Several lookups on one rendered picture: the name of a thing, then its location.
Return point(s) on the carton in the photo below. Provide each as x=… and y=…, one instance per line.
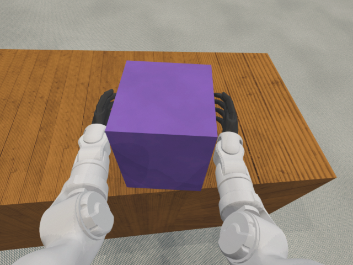
x=162, y=126

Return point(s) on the pedestal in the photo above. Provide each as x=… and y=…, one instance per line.
x=48, y=98

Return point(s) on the right robot forearm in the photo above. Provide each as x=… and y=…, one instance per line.
x=233, y=180

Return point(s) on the right robot upper arm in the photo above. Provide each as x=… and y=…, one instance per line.
x=246, y=239

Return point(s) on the left robot forearm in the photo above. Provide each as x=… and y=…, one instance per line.
x=91, y=166

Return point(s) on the left robot upper arm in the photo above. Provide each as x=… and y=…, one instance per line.
x=72, y=231

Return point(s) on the robot right hand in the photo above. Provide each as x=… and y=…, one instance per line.
x=229, y=121

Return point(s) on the robot left hand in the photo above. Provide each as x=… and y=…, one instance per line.
x=103, y=108

